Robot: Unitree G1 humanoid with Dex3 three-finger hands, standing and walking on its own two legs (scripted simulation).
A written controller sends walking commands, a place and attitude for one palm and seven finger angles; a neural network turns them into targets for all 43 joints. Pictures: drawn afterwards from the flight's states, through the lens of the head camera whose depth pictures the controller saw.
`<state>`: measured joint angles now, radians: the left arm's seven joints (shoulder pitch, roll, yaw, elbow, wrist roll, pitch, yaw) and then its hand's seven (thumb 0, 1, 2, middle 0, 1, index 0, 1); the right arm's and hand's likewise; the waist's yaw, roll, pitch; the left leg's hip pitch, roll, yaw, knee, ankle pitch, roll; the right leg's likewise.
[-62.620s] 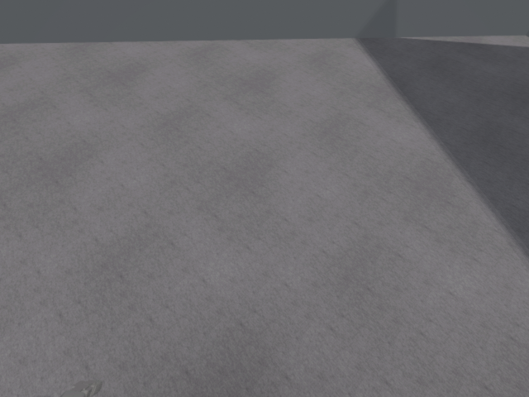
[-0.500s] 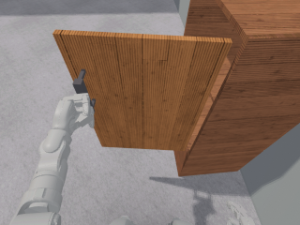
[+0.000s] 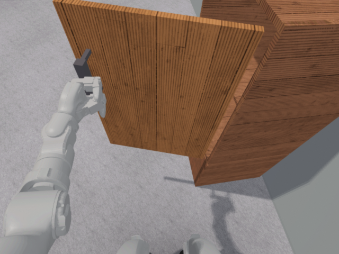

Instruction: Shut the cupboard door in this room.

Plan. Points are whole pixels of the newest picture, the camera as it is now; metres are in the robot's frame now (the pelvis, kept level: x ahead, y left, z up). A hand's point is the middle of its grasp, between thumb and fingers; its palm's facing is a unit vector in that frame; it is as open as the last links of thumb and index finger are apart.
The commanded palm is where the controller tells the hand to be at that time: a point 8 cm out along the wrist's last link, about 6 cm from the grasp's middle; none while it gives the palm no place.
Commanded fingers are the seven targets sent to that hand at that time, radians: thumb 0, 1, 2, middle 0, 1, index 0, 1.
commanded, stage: push the door shut along its arc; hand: left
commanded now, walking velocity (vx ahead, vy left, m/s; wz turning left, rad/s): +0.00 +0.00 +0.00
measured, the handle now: (91, 78) +0.53 +0.18 +0.07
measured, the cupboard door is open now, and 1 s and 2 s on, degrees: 72 61 56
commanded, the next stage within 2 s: pull the fist back off the door in 1.02 s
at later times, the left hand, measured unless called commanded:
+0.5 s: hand (121, 85) +0.50 +0.11 +0.07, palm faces -0.34 -0.94 -0.02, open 3.1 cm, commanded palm +0.51 +0.14 +0.08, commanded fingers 0.00 0.90 0.90 -1.30 -1.50 -1.30 -1.50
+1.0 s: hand (136, 74) +0.54 +0.07 +0.08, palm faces -0.42 -0.91 -0.02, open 3.2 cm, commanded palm +0.56 +0.10 +0.08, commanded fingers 0.00 0.90 0.90 -1.30 -1.50 -1.30 -1.50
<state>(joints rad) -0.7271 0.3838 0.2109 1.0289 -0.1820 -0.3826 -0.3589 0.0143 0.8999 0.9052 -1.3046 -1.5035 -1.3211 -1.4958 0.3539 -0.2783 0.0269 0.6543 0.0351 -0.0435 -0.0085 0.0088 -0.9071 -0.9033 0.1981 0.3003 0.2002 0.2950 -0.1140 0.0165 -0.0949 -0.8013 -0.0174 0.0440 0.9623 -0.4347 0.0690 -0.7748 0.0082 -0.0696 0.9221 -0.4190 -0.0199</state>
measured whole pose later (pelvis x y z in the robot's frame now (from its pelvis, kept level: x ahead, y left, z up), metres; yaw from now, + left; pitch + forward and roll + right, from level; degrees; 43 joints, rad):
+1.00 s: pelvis +0.00 -0.01 -0.02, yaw -1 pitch +23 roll -3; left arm -1.16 0.51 0.20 1.27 -0.10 -0.26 -0.47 0.02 0.92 0.95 -1.30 -1.50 -1.30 -1.50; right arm 0.40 -0.28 0.04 0.67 0.00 -0.04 -0.01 0.00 -0.91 -0.90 0.20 0.30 0.20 0.30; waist -0.23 0.04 -0.09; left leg -1.01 0.02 0.03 1.09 -0.48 0.06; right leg -0.98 0.04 -0.09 1.03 -0.45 -0.04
